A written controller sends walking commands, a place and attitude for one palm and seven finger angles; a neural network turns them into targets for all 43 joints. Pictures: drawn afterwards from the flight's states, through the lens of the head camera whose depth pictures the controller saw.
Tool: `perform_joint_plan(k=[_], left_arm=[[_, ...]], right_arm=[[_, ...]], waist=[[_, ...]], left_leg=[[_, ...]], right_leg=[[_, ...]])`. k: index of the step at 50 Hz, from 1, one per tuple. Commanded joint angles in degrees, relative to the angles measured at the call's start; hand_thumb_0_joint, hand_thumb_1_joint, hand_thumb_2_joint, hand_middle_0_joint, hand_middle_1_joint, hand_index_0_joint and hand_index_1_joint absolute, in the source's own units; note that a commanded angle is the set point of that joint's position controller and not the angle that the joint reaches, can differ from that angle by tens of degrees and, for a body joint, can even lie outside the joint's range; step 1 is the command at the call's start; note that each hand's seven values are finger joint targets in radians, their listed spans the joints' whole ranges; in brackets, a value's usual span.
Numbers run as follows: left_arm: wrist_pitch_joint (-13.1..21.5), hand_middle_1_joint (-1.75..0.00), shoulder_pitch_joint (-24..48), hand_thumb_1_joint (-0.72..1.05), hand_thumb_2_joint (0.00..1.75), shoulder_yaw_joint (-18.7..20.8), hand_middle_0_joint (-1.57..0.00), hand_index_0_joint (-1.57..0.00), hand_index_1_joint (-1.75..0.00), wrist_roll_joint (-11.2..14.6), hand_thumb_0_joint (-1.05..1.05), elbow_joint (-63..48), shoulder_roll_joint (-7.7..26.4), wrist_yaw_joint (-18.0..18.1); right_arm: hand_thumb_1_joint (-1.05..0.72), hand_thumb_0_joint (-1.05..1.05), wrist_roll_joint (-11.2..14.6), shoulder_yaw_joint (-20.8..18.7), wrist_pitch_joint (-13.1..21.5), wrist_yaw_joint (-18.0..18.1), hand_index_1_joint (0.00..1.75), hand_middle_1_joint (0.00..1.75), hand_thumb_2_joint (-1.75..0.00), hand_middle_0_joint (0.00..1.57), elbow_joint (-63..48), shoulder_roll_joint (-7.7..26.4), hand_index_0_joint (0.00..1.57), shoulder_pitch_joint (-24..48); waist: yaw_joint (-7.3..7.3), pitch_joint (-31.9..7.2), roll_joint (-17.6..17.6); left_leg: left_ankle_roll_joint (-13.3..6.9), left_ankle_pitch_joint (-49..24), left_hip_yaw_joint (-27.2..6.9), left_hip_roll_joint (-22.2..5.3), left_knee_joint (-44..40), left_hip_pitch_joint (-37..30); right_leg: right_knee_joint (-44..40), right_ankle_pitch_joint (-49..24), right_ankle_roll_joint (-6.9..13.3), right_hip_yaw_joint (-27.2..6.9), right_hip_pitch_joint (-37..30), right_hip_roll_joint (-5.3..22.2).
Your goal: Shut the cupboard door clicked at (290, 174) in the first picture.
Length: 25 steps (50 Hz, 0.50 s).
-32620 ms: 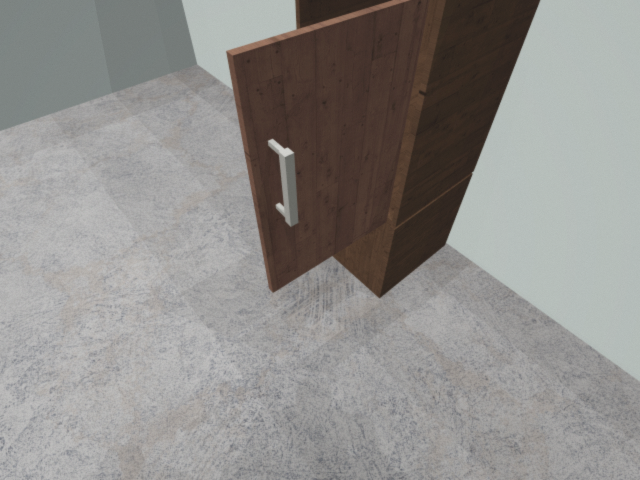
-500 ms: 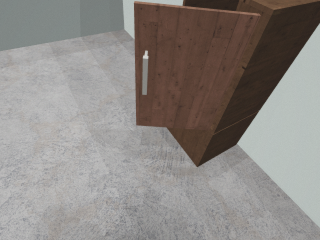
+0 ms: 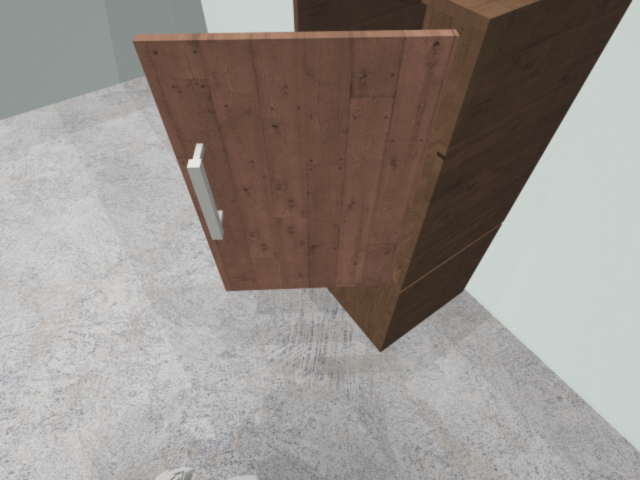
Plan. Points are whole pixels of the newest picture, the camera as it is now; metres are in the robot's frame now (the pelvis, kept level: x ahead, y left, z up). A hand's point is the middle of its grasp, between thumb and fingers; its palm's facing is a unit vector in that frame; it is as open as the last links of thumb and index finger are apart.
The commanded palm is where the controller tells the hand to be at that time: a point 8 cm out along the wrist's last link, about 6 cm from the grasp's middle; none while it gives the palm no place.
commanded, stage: come to a stop and stand still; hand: left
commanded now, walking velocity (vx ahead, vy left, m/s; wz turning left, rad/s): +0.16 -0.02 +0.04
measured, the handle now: (209, 194) +0.53 +0.19 +0.01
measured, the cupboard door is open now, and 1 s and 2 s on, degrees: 57 57 57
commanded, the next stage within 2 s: look again from close up in 1.50 s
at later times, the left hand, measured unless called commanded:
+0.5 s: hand out of the picture +0.09 +0.17 -0.17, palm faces +0.05 -0.97 -0.23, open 7.4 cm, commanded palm none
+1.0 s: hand out of the picture +0.08 +0.26 -0.16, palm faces -0.04 -0.97 -0.24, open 7.4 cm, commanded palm none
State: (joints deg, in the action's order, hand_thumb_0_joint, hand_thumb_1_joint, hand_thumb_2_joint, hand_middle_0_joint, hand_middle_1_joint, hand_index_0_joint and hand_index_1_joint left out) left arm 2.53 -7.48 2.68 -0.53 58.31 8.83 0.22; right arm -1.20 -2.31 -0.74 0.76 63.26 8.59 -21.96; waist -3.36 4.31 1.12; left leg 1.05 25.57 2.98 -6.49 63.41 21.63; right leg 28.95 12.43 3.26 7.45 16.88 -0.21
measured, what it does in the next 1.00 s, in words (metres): steps on the spot: left foot, then left foot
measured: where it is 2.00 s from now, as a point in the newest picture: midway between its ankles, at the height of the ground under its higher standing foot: outside the picture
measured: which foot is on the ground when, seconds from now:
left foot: up 0.00-0.18, down 0.20-0.46, up 0.48-0.68, down 0.70-1.00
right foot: down 0.00-1.00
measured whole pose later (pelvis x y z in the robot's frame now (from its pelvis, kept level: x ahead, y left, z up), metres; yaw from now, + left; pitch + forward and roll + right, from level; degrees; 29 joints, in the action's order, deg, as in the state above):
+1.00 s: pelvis +0.01 +0.07 +0.00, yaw -3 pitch -2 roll -1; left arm -1.6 -15.6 0.5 -1.3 52.1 11.9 1.9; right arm -1.4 -0.2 -1.5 0.1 53.2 10.7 -16.6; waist -0.7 0.1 0.5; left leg -6.9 12.8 3.8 4.7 28.9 14.7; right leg 29.4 14.9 0.1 0.3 15.0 1.9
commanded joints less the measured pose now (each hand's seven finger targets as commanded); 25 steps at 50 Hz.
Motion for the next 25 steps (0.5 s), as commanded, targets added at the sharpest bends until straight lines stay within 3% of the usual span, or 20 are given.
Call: perform_joint_plan(k=[1, 3, 5, 7, 8, 10, 11, 12, 14, 15, 17, 19, 20, 22, 23, 24, 25], left_arm=[[0.6, -0.3, -4.6, 0.9, 0.9, 0.7, -0.2, -0.2, -0.3, -0.7, 0.0, -0.6, 4.8, 0.7], [0.8, -0.3, -6.1, 0.9, 0.9, 0.6, -0.2, -0.2, -0.3, -0.7, 0.0, 0.2, 5.1, 0.6], [1.0, -0.3, -6.8, 0.9, 0.9, 0.2, -0.2, -0.2, -0.3, -0.6, 0.0, 1.0, 5.3, 0.8], [0.9, -0.3, -6.7, 0.9, 0.9, -0.4, -0.2, -0.2, -0.3, -0.1, 0.0, 1.7, 5.3, 1.2], [0.7, -0.3, -6.5, 0.9, 0.9, -0.6, -0.2, -0.2, -0.3, 0.2, 0.0, 2.2, 5.4, 1.5], [-0.6, -0.3, -9.1, 0.9, 0.9, -0.9, -0.2, -0.2, -0.3, 0.3, 0.0, 1.8, 4.7, 2.4], [-1.3, -0.3, -10.0, 0.9, 0.9, -0.9, -0.2, -0.2, -0.3, 0.0, 0.0, 1.5, 4.7, 2.8], [-1.9, -0.3, -10.3, 0.9, 0.9, -0.7, -0.2, -0.2, -0.3, -0.1, 0.0, 1.4, 5.5, 2.8], [-2.5, -0.3, -10.5, 0.9, 0.9, -0.3, -0.2, -0.2, -0.3, -0.2, 0.0, 0.7, 6.6, 2.6], [-2.6, -0.3, -10.8, 0.9, 0.9, -0.1, -0.2, -0.2, -0.3, -0.1, 0.0, 0.3, 7.4, 2.5], [-2.9, -0.3, -11.2, 0.9, 0.9, 0.2, -0.2, -0.2, -0.3, -0.3, 0.0, -0.6, 7.5, 2.5], [-3.0, -0.3, -11.1, 0.9, 0.9, 0.4, -0.2, -0.2, -0.3, -0.7, 0.0, -1.5, 7.5, 2.5], [-3.1, -0.3, -11.4, 0.9, 0.9, 0.6, -0.2, -0.2, -0.3, -0.8, 0.0, -2.0, 7.8, 2.4], [-3.1, -0.3, -10.4, 0.9, 0.9, 1.1, -0.2, -0.2, -0.3, -1.1, 0.0, -2.8, 9.8, 2.4], [-3.0, -0.3, -10.3, 0.9, 0.9, 1.2, -0.2, -0.2, -0.3, -1.1, 0.0, -2.9, 10.3, 2.3], [-3.0, -0.3, -10.3, 0.9, 0.9, 1.1, -0.2, -0.2, -0.3, -1.3, 0.0, -2.7, 10.2, 2.3], [-3.0, -0.3, -8.4, 0.9, 0.9, 0.9, -0.2, -0.2, -0.3, -1.4, 0.0, -3.0, 10.0, 2.3]], right_arm=[[-0.9, 0.0, -0.6, -0.2, 0.8, -0.1, 0.3, 0.3, -0.9, 0.2, -2.9, 0.6, 0.2, -3.8], [-0.9, 0.0, -0.5, 0.0, 1.0, -0.3, 0.3, 0.3, -0.9, 0.2, -3.8, 0.3, 0.2, -1.4], [-0.9, 0.0, -0.1, 0.7, 1.4, -0.2, 0.3, 0.3, -0.9, 0.2, -4.4, -0.1, 0.2, 1.3], [-0.9, 0.0, 0.2, 1.3, 1.4, 0.2, 0.3, 0.3, -0.9, 0.2, -3.6, 0.7, 0.2, 1.9], [-0.9, 0.0, 0.3, 1.2, 1.5, 0.4, 0.3, 0.3, -0.9, 0.2, -3.0, 2.1, 0.2, 1.4], [-0.9, 0.0, 0.4, 0.6, 1.7, 0.9, 0.3, 0.3, -0.9, 0.2, -3.9, 6.8, 0.2, 3.5], [-0.9, 0.0, 0.4, 0.3, 1.2, 1.3, 0.3, 0.3, -0.9, 0.2, -4.5, 8.0, 0.2, 4.7], [-0.9, 0.0, 0.6, 0.2, 0.9, 1.6, 0.3, 0.3, -0.9, 0.2, -4.8, 8.5, 0.2, 6.2], [-0.9, 0.0, 0.7, -0.3, 0.3, 2.0, 0.3, 0.3, -0.9, 0.2, -6.0, 9.5, 0.2, 7.9], [-0.9, 0.0, 0.6, -0.5, 0.0, 2.1, 0.3, 0.3, -0.9, 0.2, -6.7, 10.1, 0.2, 8.0], [-0.9, 0.0, 0.5, -1.3, -0.5, 2.0, 0.3, 0.3, -0.9, 0.2, -8.1, 11.2, 0.2, 9.0], [-0.9, 0.0, 0.5, -1.7, -0.9, 1.9, 0.3, 0.3, -0.9, 0.2, -9.4, 11.0, 0.2, 10.1], [-0.9, 0.0, 0.4, -1.8, -1.1, 1.8, 0.3, 0.3, -0.9, 0.2, -9.9, 10.7, 0.2, 10.7], [-0.9, 0.0, 0.5, -1.8, -1.7, 1.4, 0.3, 0.3, -0.9, 0.2, -10.5, 8.6, 0.2, 10.6], [-0.9, 0.0, 0.5, -1.4, -2.1, 1.1, 0.3, 0.3, -0.9, 0.2, -10.8, 7.2, 0.2, 11.5], [-0.9, 0.0, 0.6, -1.4, -2.6, 1.1, 0.3, 0.3, -0.9, 0.2, -11.0, 6.2, 0.2, 12.4], [-0.9, 0.0, 0.6, -1.4, -2.9, 1.1, 0.3, 0.3, -0.9, 0.2, -10.7, 6.1, 0.2, 13.2]], waist=[[0.58, -3.5, -7.1], [1.3, -2.9, -6.5], [1.79, -3.5, -4.6], [1.38, -5.6, -5.0], [1.01, -6.7, -4.8], [2.64, -5.8, 1.2], [2.64, -4.4, 1.9], [3.01, -4.2, 5.5], [3.23, -4.3, 8.2], [3.11, -6.7, 7.5], [3.15, -10.1, 4.2], [3.31, -9.7, 1.4], [3.47, -10.2, 0.0], [3.3, -9.0, -7.2], [3.84, -6.8, -10.6], [4.45, -5.4, -10.6], [3.85, -3.6, -8.7]], left_leg=[[0.5, -4.8, 0.9, -0.6, -8.0, 1.9], [0.7, -5.4, 1.8, 0.4, -14.9, 1.8], [1.1, -6.9, 1.6, 1.5, -22.9, -0.7], [1.4, -14.1, 0.6, 2.6, -32.2, -6.8], [1.0, -23.2, -0.5, 1.9, -37.2, -11.3], [-2.9, -49.7, -5.1, -5.0, -36.5, -14.9], [-3.8, -51.2, -5.1, -6.2, -36.0, -14.5], [-4.6, -53.1, -5.8, -6.5, -36.3, -14.7], [-5.9, -55.2, -6.6, -7.1, -37.2, -14.4], [-6.1, -56.2, -7.0, -7.4, -36.7, -15.5], [-6.3, -53.2, -6.9, -7.6, -35.5, -16.8], [-5.8, -45.8, -6.1, -6.4, -34.4, -14.3], [-4.9, -41.4, -5.2, -5.0, -32.7, -12.9], [-1.8, -24.9, -0.8, 1.1, -26.2, -8.3], [-0.4, -6.8, -0.2, 4.8, -21.4, -4.0], [-0.2, 2.7, -1.7, 5.7, -15.7, -2.4], [0.0, 4.3, -3.4, 5.5, -11.8, -0.9]], right_leg=[[-17.7, -8.1, 7.6, -9.1, -1.1, 14.1], [-17.8, -8.7, 8.3, -10.2, -2.5, 14.1], [-15.0, -20.3, 8.4, -10.4, -4.9, 14.6], [-10.3, -28.7, 5.8, -9.1, -6.9, 12.4], [-7.9, -29.4, 3.6, -8.2, -6.2, 11.7], [-5.7, -20.8, -1.4, -7.1, -4.1, 8.0], [-5.5, -16.5, -2.1, -7.4, -3.6, 7.2], [-4.0, -15.4, -2.1, -7.0, -3.3, 6.9], [-1.6, -14.0, -2.3, -6.5, -3.8, 6.2], [-0.5, -14.0, -2.3, -6.2, -4.4, 6.1], [0.7, -14.2, -2.0, -6.6, -4.4, 5.9], [0.2, -16.7, -1.2, -8.2, -4.9, 6.5], [-1.2, -20.4, -0.3, -10.1, -5.6, 8.1], [-4.7, -29.6, 3.7, -16.0, -6.9, 14.9], [-7.0, -35.5, 6.6, -18.3, -7.3, 18.5], [-9.1, -35.8, 9.2, -18.8, -5.6, 20.7], [-8.8, -35.5, 10.6, -18.1, -4.8, 20.2]])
